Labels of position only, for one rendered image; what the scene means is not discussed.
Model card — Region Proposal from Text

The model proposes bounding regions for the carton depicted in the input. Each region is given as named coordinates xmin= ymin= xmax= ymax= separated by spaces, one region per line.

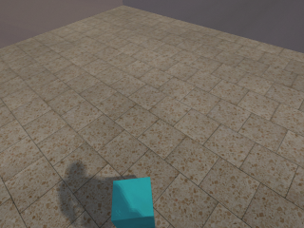
xmin=111 ymin=177 xmax=155 ymax=228

